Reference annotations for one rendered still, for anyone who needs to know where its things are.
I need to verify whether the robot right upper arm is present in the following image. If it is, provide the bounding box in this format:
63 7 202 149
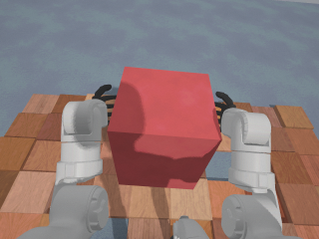
221 194 303 239

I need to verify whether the right robot thigh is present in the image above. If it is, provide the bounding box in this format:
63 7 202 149
172 218 209 239

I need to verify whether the robot left forearm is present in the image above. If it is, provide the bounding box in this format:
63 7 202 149
49 99 108 223

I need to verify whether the robot right forearm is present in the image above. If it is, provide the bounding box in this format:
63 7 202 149
220 108 282 232

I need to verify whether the left robot hand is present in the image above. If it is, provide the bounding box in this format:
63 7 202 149
92 84 117 125

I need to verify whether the right robot hand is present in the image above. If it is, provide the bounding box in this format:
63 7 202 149
214 92 236 132

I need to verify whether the robot left upper arm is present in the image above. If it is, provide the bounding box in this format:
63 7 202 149
16 185 109 239

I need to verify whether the carton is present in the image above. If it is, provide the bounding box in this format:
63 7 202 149
107 67 222 190

